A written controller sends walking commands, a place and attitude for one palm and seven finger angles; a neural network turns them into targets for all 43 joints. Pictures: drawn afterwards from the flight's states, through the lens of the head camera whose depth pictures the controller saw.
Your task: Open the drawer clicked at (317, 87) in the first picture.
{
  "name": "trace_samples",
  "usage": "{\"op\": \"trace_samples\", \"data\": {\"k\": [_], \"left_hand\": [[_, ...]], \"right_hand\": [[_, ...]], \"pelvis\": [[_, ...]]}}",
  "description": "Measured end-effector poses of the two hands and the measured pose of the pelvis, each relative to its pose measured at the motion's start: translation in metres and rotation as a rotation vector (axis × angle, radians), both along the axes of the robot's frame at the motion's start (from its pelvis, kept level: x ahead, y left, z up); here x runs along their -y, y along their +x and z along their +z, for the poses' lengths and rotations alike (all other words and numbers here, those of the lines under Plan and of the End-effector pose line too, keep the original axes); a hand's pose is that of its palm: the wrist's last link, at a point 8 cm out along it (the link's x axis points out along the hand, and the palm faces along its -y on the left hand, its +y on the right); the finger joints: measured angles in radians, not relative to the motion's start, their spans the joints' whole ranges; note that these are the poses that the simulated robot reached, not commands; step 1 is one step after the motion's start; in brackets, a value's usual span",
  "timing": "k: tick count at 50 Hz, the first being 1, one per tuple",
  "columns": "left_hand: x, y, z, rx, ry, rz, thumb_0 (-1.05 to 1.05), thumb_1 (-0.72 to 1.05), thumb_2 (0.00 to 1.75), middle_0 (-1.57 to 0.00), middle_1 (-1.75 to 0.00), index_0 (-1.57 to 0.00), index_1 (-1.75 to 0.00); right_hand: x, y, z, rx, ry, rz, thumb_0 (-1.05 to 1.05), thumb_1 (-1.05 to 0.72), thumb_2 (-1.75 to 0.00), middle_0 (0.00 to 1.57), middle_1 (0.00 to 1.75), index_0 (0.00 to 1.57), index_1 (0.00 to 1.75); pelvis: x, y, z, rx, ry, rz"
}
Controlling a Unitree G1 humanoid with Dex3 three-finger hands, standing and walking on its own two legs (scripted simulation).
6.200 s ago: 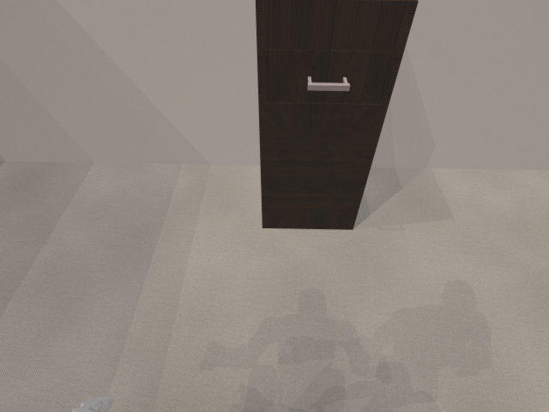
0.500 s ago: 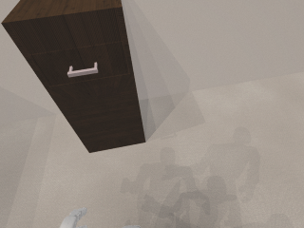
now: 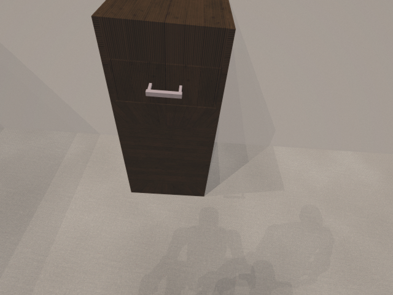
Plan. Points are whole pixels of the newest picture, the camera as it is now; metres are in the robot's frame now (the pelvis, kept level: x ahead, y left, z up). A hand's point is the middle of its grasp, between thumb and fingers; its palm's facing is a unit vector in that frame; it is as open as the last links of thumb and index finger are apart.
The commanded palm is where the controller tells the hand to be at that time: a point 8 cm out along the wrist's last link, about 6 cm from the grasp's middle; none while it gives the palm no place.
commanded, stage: take the last steps up to it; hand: left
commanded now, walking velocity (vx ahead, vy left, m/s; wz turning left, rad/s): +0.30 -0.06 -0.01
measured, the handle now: (164, 90) +0.77 +0.17 -0.02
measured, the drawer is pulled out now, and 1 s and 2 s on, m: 0.00 0.00 0.00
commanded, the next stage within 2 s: come to a stop and stand still in 0.66 s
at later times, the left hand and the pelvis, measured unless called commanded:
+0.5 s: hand (159, 266) +0.22 +0.10 -0.16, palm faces +0.04 -0.98 -0.21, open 7.3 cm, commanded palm none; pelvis +0.14 -0.08 -0.01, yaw +0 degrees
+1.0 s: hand (161, 271) +0.22 +0.09 -0.19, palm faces +0.08 -0.99 -0.15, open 7.4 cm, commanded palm none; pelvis +0.27 -0.05 -0.01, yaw -1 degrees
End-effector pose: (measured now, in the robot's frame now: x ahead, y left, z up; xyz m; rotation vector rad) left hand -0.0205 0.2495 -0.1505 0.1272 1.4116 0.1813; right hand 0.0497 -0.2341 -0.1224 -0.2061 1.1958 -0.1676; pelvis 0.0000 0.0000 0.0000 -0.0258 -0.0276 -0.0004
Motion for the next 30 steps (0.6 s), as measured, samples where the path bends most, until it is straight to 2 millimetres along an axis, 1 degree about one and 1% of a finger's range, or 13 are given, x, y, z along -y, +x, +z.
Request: {"op": "trace_samples", "data": {"k": [5, 9, 12, 15, 17, 19, 21, 23, 25, 27, 30], "left_hand": [[0.002, 0.028, 0.007, 0.034, -0.006, -0.007, 0.00, 0.91, 0.90, -0.20, -0.30, -0.20, -0.30], [0.012, 0.063, 0.008, 0.051, -0.004, -0.032, 0.00, 0.91, 0.90, -0.19, -0.30, -0.20, -0.30], [0.024, 0.099, 0.010, 0.074, -0.003, -0.062, 0.00, 0.91, 0.90, -0.19, -0.30, -0.20, -0.30], [0.042, 0.144, 0.011, 0.113, 0.002, -0.102, 0.00, 0.91, 0.90, -0.19, -0.30, -0.20, -0.30], [0.057, 0.176, 0.011, 0.149, 0.007, -0.129, 0.00, 0.91, 0.90, -0.19, -0.30, -0.20, -0.30], [0.071, 0.205, 0.008, 0.196, 0.016, -0.145, 0.00, 0.91, 0.90, -0.19, -0.30, -0.20, -0.30], [0.085, 0.225, 0.008, 0.245, 0.021, -0.139, 0.00, 0.91, 0.90, -0.20, -0.30, -0.20, -0.30], [0.095, 0.233, 0.012, 0.269, 0.018, -0.110, 0.00, 0.91, 0.90, -0.20, -0.30, -0.20, -0.30], [0.101, 0.234, 0.016, 0.264, 0.024, -0.068, -0.01, 0.92, 0.90, -0.20, -0.30, -0.20, -0.30], [0.099, 0.233, 0.021, 0.247, 0.049, -0.040, -0.02, 0.94, 0.90, -0.20, -0.30, -0.21, -0.30], [0.101, 0.225, 0.022, 0.182, 0.056, -0.035, -0.02, 0.95, 0.90, -0.20, -0.30, -0.20, -0.30]], "right_hand": [[-0.007, -0.024, -0.005, -0.088, 0.023, -0.046, 0.01, -0.92, -0.90, 0.20, 0.30, 0.21, 0.30], [-0.009, -0.044, -0.013, -0.169, 0.052, -0.100, 0.01, -0.92, -0.90, 0.20, 0.30, 0.21, 0.30], [-0.007, -0.058, -0.018, -0.237, 0.076, -0.141, 0.01, -0.91, -0.90, 0.20, 0.30, 0.21, 0.30], [-0.001, -0.067, -0.024, -0.307, 0.101, -0.178, 0.01, -0.91, -0.90, 0.20, 0.30, 0.21, 0.30], [0.006, -0.068, -0.030, -0.351, 0.117, -0.198, 0.01, -0.91, -0.90, 0.20, 0.30, 0.21, 0.30], [0.017, -0.065, -0.038, -0.392, 0.132, -0.207, 0.01, -0.91, -0.90, 0.20, 0.30, 0.21, 0.30], [0.029, -0.053, -0.042, -0.419, 0.139, -0.197, 0.01, -0.91, -0.90, 0.20, 0.30, 0.21, 0.30], [0.043, -0.029, -0.041, -0.407, 0.133, -0.177, 0.01, -0.91, -0.90, 0.20, 0.30, 0.21, 0.30], [0.057, 0.005, -0.038, -0.358, 0.117, -0.153, 0.01, -0.91, -0.90, 0.20, 0.30, 0.20, 0.30], [0.070, 0.045, -0.035, -0.287, 0.100, -0.129, 0.01, -0.91, -0.90, 0.20, 0.30, 0.20, 0.30], [0.082, 0.107, -0.031, -0.171, 0.084, -0.099, 0.01, -0.91, -0.90, 0.20, 0.30, 0.20, 0.30]], "pelvis": [[-0.002, 0.018, 0.004, -0.004, 0.013, 0.001], [0.004, 0.036, 0.003, -0.007, 0.030, -0.009], [0.013, 0.052, 0.001, -0.011, 0.039, -0.015], [0.026, 0.071, -0.003, -0.017, 0.045, -0.023], [0.038, 0.086, -0.008, -0.023, 0.047, -0.029], [0.052, 0.102, -0.016, -0.024, 0.045, -0.030], [0.062, 0.113, -0.019, -0.018, 0.033, -0.017], [0.070, 0.125, -0.016, -0.011, 0.034, -0.007], [0.077, 0.138, -0.010, -0.008, 0.036, -0.005], [0.081, 0.151, -0.005, -0.009, 0.034, 0.000], [0.085, 0.170, -0.001, -0.012, 0.031, 0.005]]}}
